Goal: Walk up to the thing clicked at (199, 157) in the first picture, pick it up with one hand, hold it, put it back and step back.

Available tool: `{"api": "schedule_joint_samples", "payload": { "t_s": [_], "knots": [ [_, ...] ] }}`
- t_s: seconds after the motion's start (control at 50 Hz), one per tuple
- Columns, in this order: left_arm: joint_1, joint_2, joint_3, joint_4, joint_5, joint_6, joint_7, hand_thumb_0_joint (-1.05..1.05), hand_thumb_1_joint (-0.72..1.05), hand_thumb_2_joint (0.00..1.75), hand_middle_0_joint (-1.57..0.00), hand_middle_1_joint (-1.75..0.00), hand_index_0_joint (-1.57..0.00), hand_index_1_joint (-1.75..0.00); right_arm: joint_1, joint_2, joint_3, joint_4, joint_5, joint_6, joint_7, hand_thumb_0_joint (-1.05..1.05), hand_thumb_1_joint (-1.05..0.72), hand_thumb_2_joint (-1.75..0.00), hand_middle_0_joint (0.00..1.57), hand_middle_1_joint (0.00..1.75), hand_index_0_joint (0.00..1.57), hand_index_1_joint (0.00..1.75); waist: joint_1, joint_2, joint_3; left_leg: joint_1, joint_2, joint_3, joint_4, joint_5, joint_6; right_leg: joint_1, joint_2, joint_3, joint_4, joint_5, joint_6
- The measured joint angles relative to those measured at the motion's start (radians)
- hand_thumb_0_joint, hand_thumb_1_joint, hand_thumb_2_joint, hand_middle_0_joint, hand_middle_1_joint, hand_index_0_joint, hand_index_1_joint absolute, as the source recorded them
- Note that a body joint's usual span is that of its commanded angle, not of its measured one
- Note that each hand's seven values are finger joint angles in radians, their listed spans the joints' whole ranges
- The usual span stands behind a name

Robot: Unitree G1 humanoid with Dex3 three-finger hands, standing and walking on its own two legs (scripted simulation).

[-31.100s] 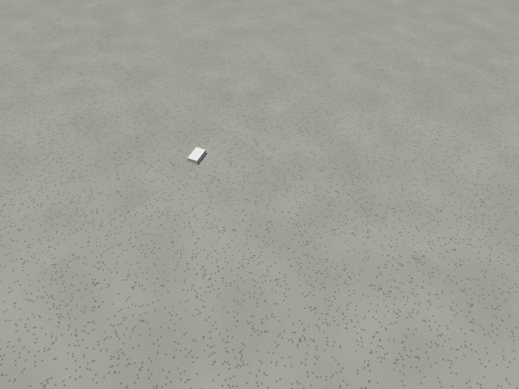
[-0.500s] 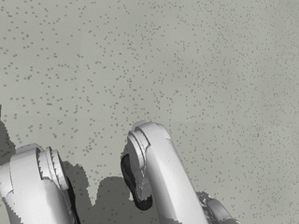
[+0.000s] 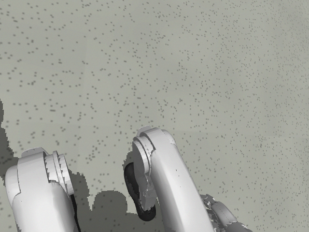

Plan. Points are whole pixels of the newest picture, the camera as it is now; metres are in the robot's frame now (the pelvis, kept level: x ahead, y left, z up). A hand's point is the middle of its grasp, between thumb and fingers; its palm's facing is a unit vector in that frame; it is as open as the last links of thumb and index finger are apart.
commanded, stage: approach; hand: left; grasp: from above
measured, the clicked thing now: out of the picture +0.47 +0.36 -0.31
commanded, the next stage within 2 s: rest palm in 0.20 s
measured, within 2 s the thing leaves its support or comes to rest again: neither
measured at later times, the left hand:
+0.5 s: hand out of the picture +0.45 +0.36 -0.21, palm faces -0.49 -0.12 -0.86, open 11.9 cm
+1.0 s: hand out of the picture +0.46 +0.35 -0.25, palm faces -0.43 -0.13 -0.89, open 12.4 cm
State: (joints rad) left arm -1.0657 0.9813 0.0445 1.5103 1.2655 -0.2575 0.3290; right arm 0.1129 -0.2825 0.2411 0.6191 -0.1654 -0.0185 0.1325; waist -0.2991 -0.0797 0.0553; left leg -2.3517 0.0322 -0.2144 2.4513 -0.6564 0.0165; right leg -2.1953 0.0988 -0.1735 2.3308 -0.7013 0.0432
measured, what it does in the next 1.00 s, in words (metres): stands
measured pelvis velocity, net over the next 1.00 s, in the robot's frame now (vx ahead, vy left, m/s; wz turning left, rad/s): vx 0.00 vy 0.00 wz -0.05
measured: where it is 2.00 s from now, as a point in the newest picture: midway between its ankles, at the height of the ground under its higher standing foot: (108, 213)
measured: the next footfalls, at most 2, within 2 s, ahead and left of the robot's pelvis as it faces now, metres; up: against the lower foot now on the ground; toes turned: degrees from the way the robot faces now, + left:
none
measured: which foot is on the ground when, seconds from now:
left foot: down 0.00-1.00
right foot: down 0.00-1.00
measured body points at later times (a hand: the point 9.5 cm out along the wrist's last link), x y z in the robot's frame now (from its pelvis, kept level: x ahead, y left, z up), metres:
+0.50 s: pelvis +0.00 +0.00 +0.00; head +0.26 +0.12 +0.34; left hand +0.47 +0.36 -0.16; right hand +0.06 -0.26 -0.08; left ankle +0.08 +0.13 -0.29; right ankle +0.10 -0.11 -0.29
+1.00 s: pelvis +0.00 +0.00 -0.01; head +0.28 +0.14 +0.31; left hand +0.48 +0.35 -0.20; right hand +0.07 -0.25 -0.08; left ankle +0.08 +0.13 -0.29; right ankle +0.10 -0.11 -0.29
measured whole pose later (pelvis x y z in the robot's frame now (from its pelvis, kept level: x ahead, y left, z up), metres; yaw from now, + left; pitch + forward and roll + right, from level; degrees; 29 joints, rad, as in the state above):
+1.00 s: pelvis +0.00 +0.00 -0.01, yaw -3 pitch +28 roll -15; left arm -1.10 1.09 0.07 1.68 1.28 -0.25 0.53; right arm 0.07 -0.31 0.34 0.62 -0.23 -0.14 0.17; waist -0.36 -0.16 0.16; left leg -2.36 0.04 -0.27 2.52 -0.68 0.01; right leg -2.21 0.12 -0.22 2.37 -0.70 0.05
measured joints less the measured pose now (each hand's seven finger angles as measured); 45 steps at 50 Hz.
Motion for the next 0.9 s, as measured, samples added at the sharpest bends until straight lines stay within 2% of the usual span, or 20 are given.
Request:
{"api": "schedule_joint_samples", "payload": {
  "t_s": [0.12,0.2,0.3,0.38,0.48,0.62,0.72,0.8,0.9],
  "knots": [
    [0.009,0.004,0.027,-0.002,0.018,-0.011,0.031,0.00,-0.21,0.79,-0.33,-0.87,-0.35,-0.84,0.017,-0.001,0.011,0.003,-0.001,0.001,-0.003,0.00,-0.90,-0.89,0.20,0.30,0.20,0.30,-0.004,-0.001,-0.001,-0.004,-0.001,-0.005,0.003,0.005,-0.004,-0.006,0.000,-0.004,0.003,0.006,-0.002],
    [-0.005,0.017,0.022,0.021,0.012,0.004,0.039,0.00,-0.19,0.78,-0.35,-0.84,-0.37,-0.82,0.022,-0.002,0.009,0.011,-0.001,-0.007,-0.006,0.00,-0.90,-0.89,0.20,0.30,0.20,0.30,-0.008,0.002,0.002,-0.011,0.000,-0.002,0.005,0.009,-0.002,-0.014,0.001,-0.002,0.006,0.011,-0.001],
    [-0.016,0.034,0.011,0.032,-0.003,0.013,0.020,0.00,-0.14,0.76,-0.39,-0.81,-0.41,-0.79,0.023,-0.005,0.011,0.016,0.000,-0.015,-0.009,0.00,-0.90,-0.89,0.20,0.30,0.20,0.30,-0.011,-0.001,0.017,-0.013,0.003,0.000,0.008,0.011,0.000,-0.018,0.003,0.001,0.009,0.014,0.001],
    [-0.007,0.037,0.016,0.020,-0.007,0.001,0.007,0.00,-0.12,0.74,-0.41,-0.80,-0.42,-0.78,0.027,-0.005,0.014,0.016,-0.003,-0.014,-0.010,0.00,-0.90,-0.89,0.20,0.30,0.20,0.30,-0.010,-0.007,0.025,-0.011,0.003,-0.004,0.010,0.007,-0.003,-0.017,0.003,-0.002,0.011,0.011,-0.001],
    [-0.005,0.045,0.011,0.057,-0.006,-0.020,0.026,0.00,-0.17,0.74,-0.37,-0.78,-0.39,-0.77,0.014,-0.010,0.028,0.017,-0.010,-0.017,-0.009,0.00,-0.90,-0.89,0.20,0.30,0.20,0.30,-0.015,-0.017,0.040,-0.005,0.003,-0.011,0.016,0.000,-0.006,-0.011,0.005,-0.009,0.013,0.008,-0.002],
    [-0.011,0.074,0.026,0.106,0.024,-0.058,0.097,0.00,-0.22,0.75,-0.34,-0.76,-0.35,-0.76,-0.015,-0.019,0.056,0.013,-0.033,-0.037,-0.006,0.00,-0.90,-0.89,0.20,0.30,0.20,0.30,-0.029,-0.048,0.070,-0.002,0.006,-0.027,0.034,-0.007,-0.009,-0.008,0.012,-0.020,0.021,0.009,-0.001],
    [-0.023,0.094,0.035,0.135,0.050,-0.055,0.159,0.00,-0.23,0.75,-0.33,-0.76,-0.34,-0.75,-0.029,-0.024,0.069,0.009,-0.051,-0.061,0.001,0.00,-0.90,-0.89,0.20,0.30,0.20,0.30,-0.040,-0.069,0.085,-0.007,0.005,-0.038,0.050,-0.010,-0.010,-0.010,0.015,-0.029,0.029,0.009,0.000],
    [-0.033,0.102,0.032,0.160,0.052,-0.034,0.195,0.00,-0.23,0.75,-0.33,-0.75,-0.34,-0.75,-0.035,-0.027,0.078,0.009,-0.060,-0.083,0.010,0.00,-0.90,-0.89,0.20,0.30,0.20,0.30,-0.049,-0.078,0.089,-0.013,0.006,-0.045,0.061,-0.015,-0.010,-0.014,0.018,-0.034,0.035,0.008,0.002],
    [-0.036,0.108,0.031,0.166,0.042,-0.006,0.208,0.00,-0.22,0.74,-0.34,-0.74,-0.34,-0.74,-0.037,-0.028,0.087,0.005,-0.066,-0.109,0.023,0.00,-0.90,-0.89,0.20,0.30,0.20,0.30,-0.057,-0.084,0.096,-0.014,0.007,-0.051,0.069,-0.022,-0.010,-0.013,0.020,-0.038,0.039,0.004,0.003]
  ]
}}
